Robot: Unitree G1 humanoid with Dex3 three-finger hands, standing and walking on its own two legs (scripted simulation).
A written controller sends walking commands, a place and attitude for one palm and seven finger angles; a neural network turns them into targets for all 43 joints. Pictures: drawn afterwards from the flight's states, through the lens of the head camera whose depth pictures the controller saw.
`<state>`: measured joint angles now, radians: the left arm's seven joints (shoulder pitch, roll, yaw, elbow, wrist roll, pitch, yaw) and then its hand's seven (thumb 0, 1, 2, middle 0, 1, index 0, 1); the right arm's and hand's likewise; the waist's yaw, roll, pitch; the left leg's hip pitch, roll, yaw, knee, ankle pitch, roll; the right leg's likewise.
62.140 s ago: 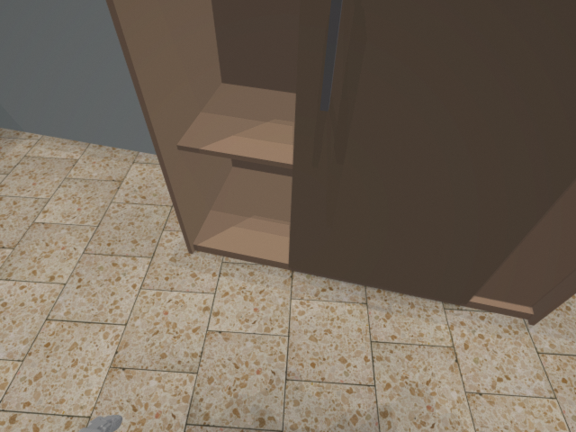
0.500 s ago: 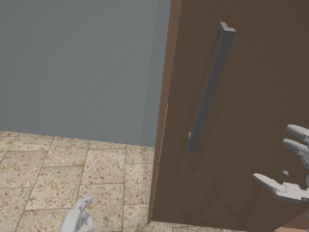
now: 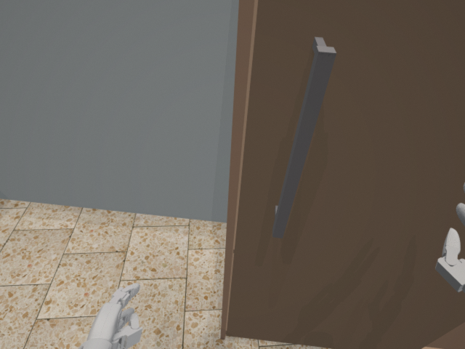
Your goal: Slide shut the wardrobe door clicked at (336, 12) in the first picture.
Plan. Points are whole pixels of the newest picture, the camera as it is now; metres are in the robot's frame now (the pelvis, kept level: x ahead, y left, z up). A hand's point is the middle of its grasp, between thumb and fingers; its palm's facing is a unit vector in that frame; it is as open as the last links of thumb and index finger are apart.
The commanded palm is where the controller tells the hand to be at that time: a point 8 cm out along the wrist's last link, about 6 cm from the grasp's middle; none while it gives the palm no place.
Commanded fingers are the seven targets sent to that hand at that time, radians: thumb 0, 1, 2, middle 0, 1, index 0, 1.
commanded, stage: draw the hand back to the body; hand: right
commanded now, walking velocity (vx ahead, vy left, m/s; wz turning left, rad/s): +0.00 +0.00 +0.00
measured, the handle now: (294, 157) +0.34 -0.09 +0.21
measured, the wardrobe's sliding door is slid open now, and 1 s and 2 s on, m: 0.00 0.00 0.00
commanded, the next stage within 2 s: step back with the hand held close in 0.20 s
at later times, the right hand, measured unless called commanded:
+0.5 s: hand (457, 253) +0.19 -0.27 +0.18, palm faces +0.46 +0.79 -0.42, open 7.4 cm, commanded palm +0.13 -0.30 +0.18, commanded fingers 0.00 -0.90 -0.90 0.20 0.30 0.20 0.30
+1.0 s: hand out of the picture +0.14 -0.28 +0.16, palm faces +0.43 +0.78 -0.46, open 7.4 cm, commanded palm +0.08 -0.31 +0.18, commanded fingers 0.00 -0.90 -0.90 0.20 0.30 0.20 0.30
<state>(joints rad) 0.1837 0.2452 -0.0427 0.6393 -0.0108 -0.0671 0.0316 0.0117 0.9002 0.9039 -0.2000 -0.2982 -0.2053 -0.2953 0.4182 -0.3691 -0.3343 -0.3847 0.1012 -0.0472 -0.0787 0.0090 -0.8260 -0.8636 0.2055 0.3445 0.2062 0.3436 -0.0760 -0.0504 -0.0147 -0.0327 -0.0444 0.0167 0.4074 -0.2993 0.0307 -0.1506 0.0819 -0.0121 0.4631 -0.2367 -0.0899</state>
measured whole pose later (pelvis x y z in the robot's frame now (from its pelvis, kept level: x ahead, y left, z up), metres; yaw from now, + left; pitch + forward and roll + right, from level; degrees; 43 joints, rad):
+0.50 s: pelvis -0.02 +0.00 +0.00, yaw +1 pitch -2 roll +2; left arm 0.19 0.24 -0.05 0.60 -0.01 -0.01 0.05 0.01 0.90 0.90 -0.20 -0.30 -0.21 -0.30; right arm 0.40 -0.41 -0.42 -0.40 0.07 -0.13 -0.09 0.01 -0.90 -0.90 0.20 0.30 0.20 0.30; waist -0.05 -0.05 0.00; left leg -0.12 -0.06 0.01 0.42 -0.27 0.03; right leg -0.23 0.06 -0.02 0.49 -0.22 -0.09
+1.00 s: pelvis -0.06 -0.01 -0.01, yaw +1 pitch +0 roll +2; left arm 0.23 0.24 -0.02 0.56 -0.01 -0.04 0.07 0.01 0.90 0.90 -0.20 -0.30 -0.21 -0.30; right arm 0.49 -0.41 -0.42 -0.45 0.03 -0.17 -0.11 0.01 -0.89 -0.90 0.21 0.30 0.21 0.30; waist -0.03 -0.03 -0.03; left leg -0.28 -0.05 0.02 0.55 -0.26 0.02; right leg -0.39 0.07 -0.03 0.57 -0.20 -0.10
